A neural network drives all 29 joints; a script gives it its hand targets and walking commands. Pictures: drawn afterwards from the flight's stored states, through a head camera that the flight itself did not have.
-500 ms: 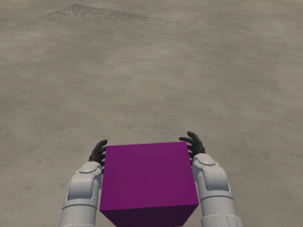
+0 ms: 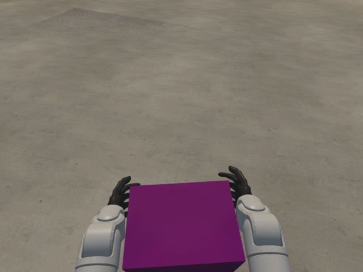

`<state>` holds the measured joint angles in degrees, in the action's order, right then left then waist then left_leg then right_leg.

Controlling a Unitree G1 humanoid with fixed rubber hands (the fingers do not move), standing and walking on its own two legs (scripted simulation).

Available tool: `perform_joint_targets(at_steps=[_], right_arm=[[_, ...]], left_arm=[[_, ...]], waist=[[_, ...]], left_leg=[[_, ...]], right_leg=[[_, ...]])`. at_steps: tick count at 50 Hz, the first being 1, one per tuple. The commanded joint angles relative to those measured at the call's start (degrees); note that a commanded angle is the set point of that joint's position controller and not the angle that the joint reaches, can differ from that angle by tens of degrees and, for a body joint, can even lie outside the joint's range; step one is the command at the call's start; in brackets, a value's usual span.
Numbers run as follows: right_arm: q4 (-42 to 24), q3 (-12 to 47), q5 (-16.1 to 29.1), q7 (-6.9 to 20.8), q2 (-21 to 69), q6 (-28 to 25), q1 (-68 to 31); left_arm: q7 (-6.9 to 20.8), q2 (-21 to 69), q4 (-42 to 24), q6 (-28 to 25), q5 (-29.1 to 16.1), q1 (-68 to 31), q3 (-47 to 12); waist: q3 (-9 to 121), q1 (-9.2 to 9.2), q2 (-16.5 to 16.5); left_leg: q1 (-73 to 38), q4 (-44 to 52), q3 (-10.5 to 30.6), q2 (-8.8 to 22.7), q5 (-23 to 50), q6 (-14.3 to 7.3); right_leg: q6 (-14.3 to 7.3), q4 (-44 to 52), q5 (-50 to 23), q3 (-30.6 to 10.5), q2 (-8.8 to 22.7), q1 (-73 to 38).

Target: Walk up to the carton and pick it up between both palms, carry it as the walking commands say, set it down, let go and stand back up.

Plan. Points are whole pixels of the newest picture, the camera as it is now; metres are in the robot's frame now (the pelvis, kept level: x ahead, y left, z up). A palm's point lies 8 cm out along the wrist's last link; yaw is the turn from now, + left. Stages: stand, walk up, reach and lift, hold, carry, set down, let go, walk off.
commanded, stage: reach and lift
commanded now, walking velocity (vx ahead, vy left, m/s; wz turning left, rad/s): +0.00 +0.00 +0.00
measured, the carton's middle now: (182, 240) +0.23 -0.01 -0.03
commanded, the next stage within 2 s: hold in 0.26 s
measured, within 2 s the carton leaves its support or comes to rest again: neither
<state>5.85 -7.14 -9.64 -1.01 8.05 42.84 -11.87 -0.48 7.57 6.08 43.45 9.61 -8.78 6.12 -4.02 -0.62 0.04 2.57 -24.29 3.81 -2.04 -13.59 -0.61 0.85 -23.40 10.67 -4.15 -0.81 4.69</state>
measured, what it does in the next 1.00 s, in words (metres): stands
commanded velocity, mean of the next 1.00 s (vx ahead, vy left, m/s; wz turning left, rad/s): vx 0.00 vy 0.00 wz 0.00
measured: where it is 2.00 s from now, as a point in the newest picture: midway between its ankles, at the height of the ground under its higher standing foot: outside the picture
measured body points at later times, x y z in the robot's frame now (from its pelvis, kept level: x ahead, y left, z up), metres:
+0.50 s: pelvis -0.02 -0.01 +0.00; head -0.04 -0.02 +0.45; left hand +0.27 +0.13 +0.03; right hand +0.28 -0.15 +0.03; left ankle +0.01 +0.11 -0.74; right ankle +0.03 -0.13 -0.74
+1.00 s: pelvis +0.00 -0.01 +0.00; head -0.03 -0.01 +0.45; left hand +0.28 +0.14 +0.03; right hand +0.30 -0.14 +0.04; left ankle +0.01 +0.11 -0.74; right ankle +0.03 -0.13 -0.74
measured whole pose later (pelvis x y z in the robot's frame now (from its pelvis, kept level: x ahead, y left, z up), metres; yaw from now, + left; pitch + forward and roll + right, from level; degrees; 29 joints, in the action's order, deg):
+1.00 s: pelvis +0.00 -0.01 +0.00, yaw +1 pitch -7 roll +0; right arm 4.5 -5.2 -9.7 -1.3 7.8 44.2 -10.3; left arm 0.4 7.5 3.8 45.2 10.0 -7.1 6.0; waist -3.4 -0.5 1.2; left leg 3.0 -24.0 4.9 -1.7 -13.5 -0.2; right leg 0.4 -22.7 10.6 -3.2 -1.1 4.6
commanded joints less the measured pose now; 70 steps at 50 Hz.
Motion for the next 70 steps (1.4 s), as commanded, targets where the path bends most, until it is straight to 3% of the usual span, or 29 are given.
perform_joint_targets(at_steps=[1, 5, 9, 11, 12, 16, 20, 21, 23, 24, 28, 29, 32, 35, 39, 41, 45, 47, 48, 50, 51, 52, 54, 55, 60, 62, 66, 68, 70], right_arm=[[-2.93, 25.20, 6.75, 8.14, 41.71, -1.55, -25.68], [-2.88, 23.58, 6.86, 7.43, 37.79, -1.73, -26.24], [-3.78, 28.69, 7.71, 8.01, 44.51, -1.17, -27.02], [-5.70, 26.26, 8.09, 7.18, 35.23, -2.45, -25.23], [-7.21, 32.08, 11.24, 9.03, 46.03, -2.30, -33.16], [-5.14, 32.58, 10.63, 9.01, 49.07, -1.12, -28.09], [-4.77, 22.87, 4.50, 5.59, 30.56, -1.13, -18.94], [-3.77, 29.84, 8.51, 7.67, 47.36, -0.34, -24.96], [-5.96, 31.89, 10.04, 7.76, 49.99, -1.21, -29.78], [-4.40, 23.70, 5.57, 5.09, 32.75, -0.86, -20.03], [-9.05, 34.62, 12.45, 7.74, 51.66, -1.60, -30.41], [-5.74, 32.13, 9.99, 7.34, 48.78, -0.76, -26.12], [-4.67, 34.03, 11.59, 7.62, 51.77, 0.00, -26.19], [-2.27, 31.23, 9.04, 6.94, 49.71, 0.50, -24.42], [-8.09, 35.15, 12.32, 7.65, 52.93, -1.17, -23.91], [-8.76, 36.05, 12.58, 8.13, 52.72, -0.60, -23.83], [-3.98, 31.04, 9.53, 7.57, 49.20, 0.80, -16.66], [-4.01, 22.49, 5.01, 5.07, 29.28, 0.61, -9.54], [-7.15, 30.91, 9.46, 7.38, 45.08, 0.32, -17.10], [-10.34, 26.21, 7.49, 5.04, 32.20, -0.84, -13.82], [-12.61, 25.46, 6.05, 4.17, 27.80, -1.64, -12.12], [-16.61, 33.00, 11.00, 6.29, 42.31, -2.09, -20.44], [-14.73, 29.74, 9.73, 4.89, 36.03, -2.23, -15.54], [-15.19, 25.14, 7.02, 2.99, 22.31, -2.69, -11.83], [-15.70, 27.85, 9.50, 3.17, 28.37, -2.56, -15.72], [-14.85, 18.91, 5.92, 0.52, 10.03, -3.48, -8.45], [-16.44, 20.71, 8.35, -1.02, 12.88, -4.86, -5.71], [-12.36, 11.65, 3.94, -4.74, -4.19, -4.16, 2.32], [-18.89, 16.54, 6.76, -4.59, 2.51, -6.28, -8.42]], left_arm=[[7.18, 43.41, -7.54, -2.42, -10.40, -36.55, -28.58], [6.15, 37.13, -8.28, -2.92, -9.47, -36.19, -25.60], [7.29, 44.25, -8.38, -3.58, -11.42, -36.97, -28.40], [6.23, 37.92, -4.24, -2.90, -8.93, -30.31, -23.63], [8.01, 47.92, -6.54, -3.46, -11.40, -36.72, -30.40], [8.03, 47.11, -10.25, -3.78, -11.37, -37.25, -31.47], [5.37, 30.71, -6.47, -2.35, -7.66, -28.77, -20.96], [8.03, 44.50, -11.38, -3.13, -11.53, -36.19, -30.87], [9.27, 43.89, -11.23, -3.83, -12.49, -40.22, -30.63], [6.36, 29.62, -5.64, -2.63, -7.89, -30.25, -20.22], [9.07, 44.79, -12.98, -3.77, -12.79, -38.48, -32.54], [9.15, 43.84, -9.87, -3.41, -11.68, -37.89, -29.97], [10.23, 43.01, -9.05, -2.83, -10.92, -32.22, -28.84], [10.79, 40.43, -8.45, -3.10, -10.46, -34.89, -26.63], [11.62, 46.48, -16.07, -3.05, -13.91, -36.12, -34.20], [10.94, 47.41, -13.25, -2.23, -13.30, -32.58, -33.58], [10.36, 43.27, -13.64, -1.02, -12.29, -30.20, -31.75], [6.30, 27.77, -9.59, 0.12, -7.76, -20.82, -21.79], [8.71, 43.51, -9.94, -0.63, -11.50, -24.63, -30.22], [6.46, 32.52, -9.66, -0.55, -8.97, -19.73, -24.48], [5.32, 26.89, -14.02, -2.08, -9.42, -20.12, -23.35], [7.41, 42.19, -17.46, -3.12, -13.66, -25.90, -31.99], [5.56, 33.62, -18.64, -3.31, -12.44, -23.37, -29.04], [2.86, 21.99, -15.83, -3.34, -9.14, -19.40, -22.36], [2.24, 30.89, -15.98, -3.24, -11.46, -22.38, -27.97], [-1.88, 13.45, -14.87, -2.98, -7.77, -14.96, -19.28], [-3.08, 13.41, -20.02, -4.63, -10.36, -14.05, -23.41], [-6.61, -1.12, -15.40, -3.68, -6.33, -7.31, -14.74], [-5.28, 3.16, -16.55, -5.81, -7.87, -12.07, -15.26]], waist=[[12.02, -1.59, 3.51], [12.57, -0.35, 3.29], [16.59, 0.01, -3.44], [17.74, 0.94, 1.65], [16.93, 0.36, 2.92], [16.79, 0.40, 1.79], [11.25, -0.98, -1.13], [14.07, -1.45, 0.58], [16.76, -0.20, 0.01], [10.90, -0.07, -2.20], [20.15, 2.06, -0.88], [16.23, -0.36, -1.30], [17.95, 2.47, 0.08], [14.67, 0.57, -4.80], [22.00, -0.27, 2.93], [22.64, 1.39, 2.34], [13.79, -1.26, 1.03], [10.04, -0.90, 2.15], [9.88, -0.24, 3.28], [13.45, 0.23, 2.52], [13.15, -0.36, -2.83], [18.42, 0.00, -0.85], [18.07, -0.08, -0.51], [14.96, 0.50, -1.77], [13.35, -0.30, 2.54], [8.17, 0.08, 1.08], [13.93, 0.03, 0.60], [10.33, -1.78, 1.17], [10.31, 0.17, -1.78]], left_leg=[[4.32, 4.79, 2.11, -1.69, 2.81, 1.12], [6.85, 5.11, 1.12, -1.90, -2.32, 0.59], [2.85, 4.23, 2.87, -1.27, 3.11, -0.84], [4.09, 4.88, 1.21, -1.78, 3.00, 0.44], [5.73, 4.39, 2.27, -1.93, 2.21, -0.04], [4.05, 4.19, 2.03, -1.61, 7.11, -0.19], [4.71, 5.83, 0.82, -1.48, 0.03, 0.06], [4.43, 4.62, 1.34, -2.24, 2.49, -0.48], [7.79, 3.41, 1.47, -2.80, 1.54, -0.97], [8.87, 4.80, 0.65, -1.76, -1.15, -0.47], [5.39, 2.63, 1.25, -2.67, 3.18, -0.86], [7.95, 2.95, 1.49, -2.68, 0.55, -1.13], [7.19, 2.70, 0.64, -3.71, 3.01, -1.46], [8.14, 2.67, 0.49, -3.82, -0.13, -1.72], [5.24, 2.42, 1.04, -3.34, 10.23, -0.36], [4.56, 3.52, 1.01, -3.41, 12.74, 0.13], [4.94, 4.85, 1.66, -2.75, 10.76, 0.01], [4.04, 6.44, 0.80, -2.09, 10.69, 1.21], [4.13, 5.42, 0.77, -2.29, 9.70, 0.59], [3.80, 5.64, 0.29, -2.22, 12.63, 1.18], [2.84, 5.86, 0.57, -1.74, 13.21, 0.69], [2.96, 4.94, 2.02, -1.57, 15.57, 0.34], [1.40, 3.64, 1.55, -2.47, 17.76, 0.46], [3.06, 5.88, 0.66, -1.93, 11.45, 0.67], [4.63, 5.32, 1.74, -1.61, 7.43, -0.36], [4.22, 6.38, 0.72, -0.88, 5.74, 0.44], [2.06, 5.26, 0.13, -0.94, 8.03, -0.15], [3.26, 6.95, -0.18, -0.34, 1.40, 0.03], [6.47, 6.32, -0.50, -1.12, -0.29, -1.28]], right_leg=[[-1.87, 1.13, -2.52, 0.18, -3.80, -4.20], [-1.60, 1.11, 2.05, 0.51, -3.58, -5.32], [-1.33, 0.46, -2.13, 0.17, -4.10, -4.45], [-1.21, 0.38, -3.14, 0.82, -3.90, -7.09], [-1.72, -0.31, -2.78, 0.63, -3.99, -5.30], [-1.12, 0.06, -6.24, 0.53, -3.62, -4.82], [-1.08, 1.74, -0.07, 0.39, -3.31, -4.08], [-1.34, 1.67, -2.14, 0.45, -3.56, -4.23], [-1.07, 1.03, -1.54, -0.74, -3.10, -6.77], [-0.49, 1.79, 1.94, -0.98, -2.74, -6.24], [-0.76, 0.67, -2.34, -0.94, -3.14, -6.12], [-0.92, 1.01, 0.43, -1.21, -3.19, -5.55], [0.07, 2.12, -2.80, -2.86, -2.10, -7.41], [0.80, 2.85, 1.43, -3.04, -2.18, -6.84], [-0.20, 0.35, -14.55, -2.36, -2.65, -10.80], [-0.06, 0.43, -16.76, -1.09, -3.26, -11.56], [-0.31, 2.09, -13.85, -0.93, -3.21, -8.00], [-0.78, 3.04, -11.08, -0.55, -3.11, -7.60], [-1.24, 2.91, -9.39, -0.11, -3.53, -6.14], [-0.95, 2.38, -13.81, -0.39, -3.37, -10.21], [-0.43, 2.27, -14.42, -0.22, -3.42, -8.95], [-0.91, 0.99, -14.37, 0.18, -4.35, -10.16], [-0.69, 1.16, -18.58, -0.74, -3.21, -9.91], [-0.34, 1.77, -11.83, 0.10, -3.46, -8.05], [-1.97, 1.26, -5.48, 0.52, -3.60, -4.59], [-1.74, 1.60, -3.75, 1.23, -3.50, -2.92], [-1.61, 0.99, -6.95, 1.59, -3.30, -5.63], [-1.52, 0.98, -2.92, 1.90, -2.89, -3.27], [-1.37, 1.82, 0.47, 2.43, -2.35, -4.53]])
